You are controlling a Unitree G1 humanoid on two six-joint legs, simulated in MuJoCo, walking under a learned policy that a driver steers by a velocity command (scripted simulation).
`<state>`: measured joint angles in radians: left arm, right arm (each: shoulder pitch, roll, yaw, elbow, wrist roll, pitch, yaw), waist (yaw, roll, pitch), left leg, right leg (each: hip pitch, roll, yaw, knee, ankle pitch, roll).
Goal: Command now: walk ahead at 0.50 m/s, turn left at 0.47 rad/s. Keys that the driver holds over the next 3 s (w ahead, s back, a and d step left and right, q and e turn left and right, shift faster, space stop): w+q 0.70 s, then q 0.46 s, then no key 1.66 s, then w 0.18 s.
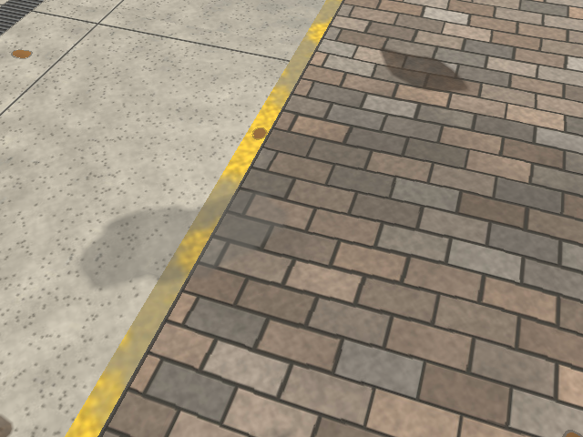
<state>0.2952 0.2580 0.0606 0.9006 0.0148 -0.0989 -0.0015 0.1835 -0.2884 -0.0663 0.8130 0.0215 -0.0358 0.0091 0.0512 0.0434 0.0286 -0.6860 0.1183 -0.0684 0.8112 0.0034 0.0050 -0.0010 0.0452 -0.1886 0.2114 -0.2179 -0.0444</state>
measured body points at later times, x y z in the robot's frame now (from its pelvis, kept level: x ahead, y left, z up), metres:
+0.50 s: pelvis +0.28 +0.07 +0.00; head +0.31 +0.10 +0.45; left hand +0.41 +0.38 -0.09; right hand +0.42 -0.19 -0.10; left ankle +0.24 +0.13 -0.74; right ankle +0.49 -0.08 -0.68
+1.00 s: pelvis +0.52 +0.10 +0.00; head +0.57 +0.13 +0.45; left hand +0.43 +0.39 -0.12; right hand +0.83 -0.03 -0.09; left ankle +0.54 +0.28 -0.69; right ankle +0.57 +0.00 -0.74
